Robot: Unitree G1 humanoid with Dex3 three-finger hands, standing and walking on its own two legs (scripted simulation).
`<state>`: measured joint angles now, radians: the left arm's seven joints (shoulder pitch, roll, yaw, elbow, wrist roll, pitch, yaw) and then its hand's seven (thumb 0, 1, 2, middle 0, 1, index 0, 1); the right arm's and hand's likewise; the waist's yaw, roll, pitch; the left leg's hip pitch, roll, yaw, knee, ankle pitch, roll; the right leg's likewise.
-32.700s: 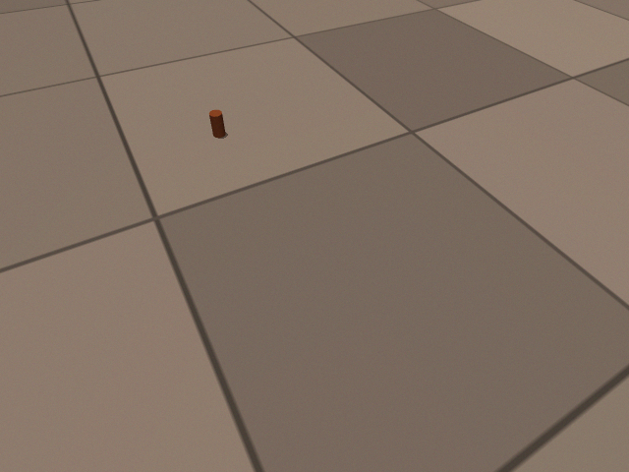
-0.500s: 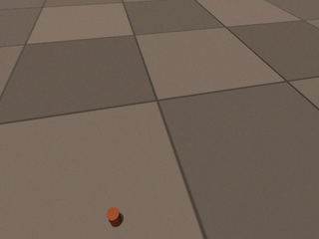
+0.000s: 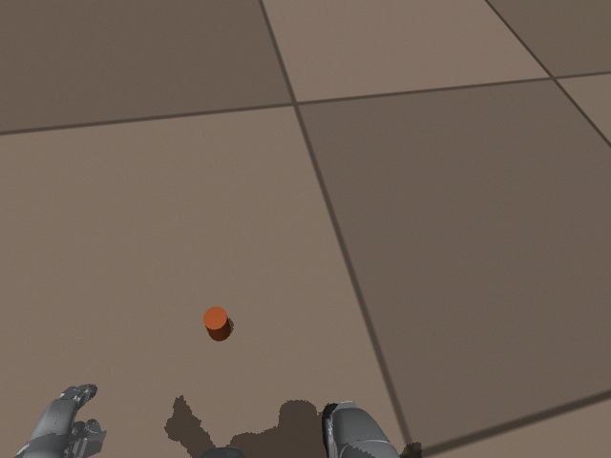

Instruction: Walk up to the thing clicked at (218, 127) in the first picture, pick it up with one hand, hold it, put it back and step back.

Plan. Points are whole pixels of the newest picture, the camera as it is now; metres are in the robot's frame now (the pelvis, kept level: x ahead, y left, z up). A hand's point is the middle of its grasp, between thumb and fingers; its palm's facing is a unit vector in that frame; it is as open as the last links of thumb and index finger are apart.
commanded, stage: walk up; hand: left
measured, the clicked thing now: (217, 324) +0.47 +0.20 -0.69
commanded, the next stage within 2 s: none
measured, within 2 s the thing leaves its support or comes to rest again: neither
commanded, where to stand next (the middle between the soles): +0.11 -0.02 m, yaw -2 degrees
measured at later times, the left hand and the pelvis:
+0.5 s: hand out of the picture +0.04 +0.25 -0.13, palm faces -0.10 -0.91 -0.40, open 7.4 cm; pelvis -0.09 -0.01 +0.01, yaw -4 degrees
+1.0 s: hand out of the picture -0.14 +0.25 -0.15, palm faces -0.08 -0.94 -0.34, open 7.4 cm; pelvis -0.23 -0.03 +0.01, yaw -5 degrees
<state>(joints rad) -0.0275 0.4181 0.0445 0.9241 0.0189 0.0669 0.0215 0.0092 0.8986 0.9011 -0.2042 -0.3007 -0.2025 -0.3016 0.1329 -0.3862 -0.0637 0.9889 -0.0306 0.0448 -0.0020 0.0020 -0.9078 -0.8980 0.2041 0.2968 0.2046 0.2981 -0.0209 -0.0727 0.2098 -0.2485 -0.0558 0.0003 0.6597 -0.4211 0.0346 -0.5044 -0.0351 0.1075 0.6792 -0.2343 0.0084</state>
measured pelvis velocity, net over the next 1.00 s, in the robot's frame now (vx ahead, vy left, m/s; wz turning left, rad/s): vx -0.23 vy -0.03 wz -0.08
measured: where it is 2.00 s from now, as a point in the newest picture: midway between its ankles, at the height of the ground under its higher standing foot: outside the picture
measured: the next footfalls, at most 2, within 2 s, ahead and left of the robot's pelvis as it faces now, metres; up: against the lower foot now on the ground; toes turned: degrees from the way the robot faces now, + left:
right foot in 0.38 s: -0.05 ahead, -0.11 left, +0.00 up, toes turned +0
left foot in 0.72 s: -0.18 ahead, +0.09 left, +0.00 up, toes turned -4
